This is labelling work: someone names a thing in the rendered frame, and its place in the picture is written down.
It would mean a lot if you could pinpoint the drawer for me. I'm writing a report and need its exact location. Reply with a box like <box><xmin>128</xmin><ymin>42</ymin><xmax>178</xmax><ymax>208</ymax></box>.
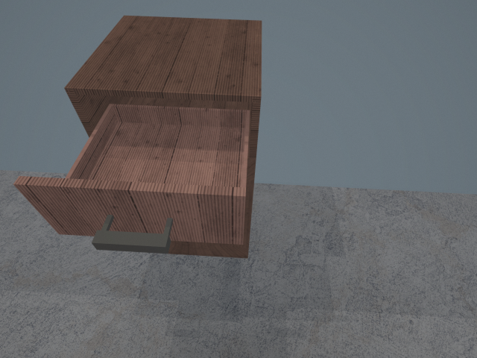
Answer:
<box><xmin>13</xmin><ymin>104</ymin><xmax>250</xmax><ymax>245</ymax></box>

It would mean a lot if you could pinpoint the handle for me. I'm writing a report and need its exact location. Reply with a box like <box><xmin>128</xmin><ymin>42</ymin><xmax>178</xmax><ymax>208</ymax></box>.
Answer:
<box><xmin>92</xmin><ymin>215</ymin><xmax>173</xmax><ymax>254</ymax></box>

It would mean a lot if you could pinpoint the cabinet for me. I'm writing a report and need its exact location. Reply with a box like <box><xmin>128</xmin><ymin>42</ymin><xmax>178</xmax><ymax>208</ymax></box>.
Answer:
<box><xmin>64</xmin><ymin>16</ymin><xmax>262</xmax><ymax>258</ymax></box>

